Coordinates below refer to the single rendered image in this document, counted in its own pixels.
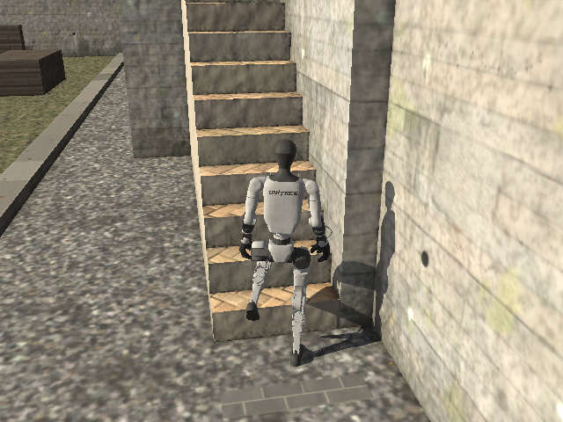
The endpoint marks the stairs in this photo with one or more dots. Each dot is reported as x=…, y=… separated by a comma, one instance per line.
x=242, y=100

